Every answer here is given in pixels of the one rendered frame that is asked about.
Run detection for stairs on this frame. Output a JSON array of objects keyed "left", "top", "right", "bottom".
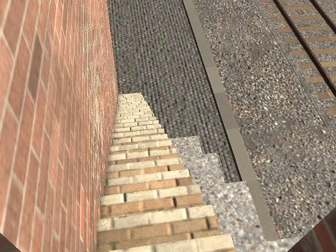
[{"left": 97, "top": 93, "right": 235, "bottom": 252}]

